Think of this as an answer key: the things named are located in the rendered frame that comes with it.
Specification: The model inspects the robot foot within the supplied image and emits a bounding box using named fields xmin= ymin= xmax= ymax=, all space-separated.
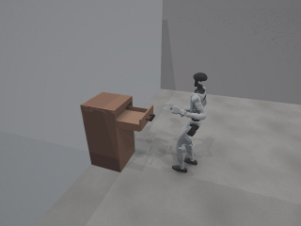
xmin=172 ymin=166 xmax=187 ymax=173
xmin=184 ymin=158 xmax=198 ymax=166

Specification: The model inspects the cabinet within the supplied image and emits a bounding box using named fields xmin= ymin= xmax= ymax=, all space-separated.
xmin=80 ymin=92 xmax=135 ymax=172

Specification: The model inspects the robot left upper arm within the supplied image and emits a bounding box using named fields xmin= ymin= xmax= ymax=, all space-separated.
xmin=191 ymin=94 xmax=207 ymax=121

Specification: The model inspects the right robot foot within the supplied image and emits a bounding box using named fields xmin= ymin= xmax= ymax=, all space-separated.
xmin=184 ymin=158 xmax=198 ymax=166

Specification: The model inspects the left robot foot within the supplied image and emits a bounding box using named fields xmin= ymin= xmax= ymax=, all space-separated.
xmin=172 ymin=166 xmax=187 ymax=173

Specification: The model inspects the drawer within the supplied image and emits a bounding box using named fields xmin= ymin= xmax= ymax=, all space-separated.
xmin=116 ymin=105 xmax=153 ymax=132

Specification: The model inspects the left robot forearm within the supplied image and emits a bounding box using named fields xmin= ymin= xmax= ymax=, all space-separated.
xmin=180 ymin=109 xmax=206 ymax=120

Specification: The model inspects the handle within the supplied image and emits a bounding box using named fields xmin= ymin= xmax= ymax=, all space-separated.
xmin=146 ymin=114 xmax=155 ymax=121

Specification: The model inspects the left robot hand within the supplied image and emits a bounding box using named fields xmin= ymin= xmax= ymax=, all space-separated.
xmin=164 ymin=103 xmax=181 ymax=114

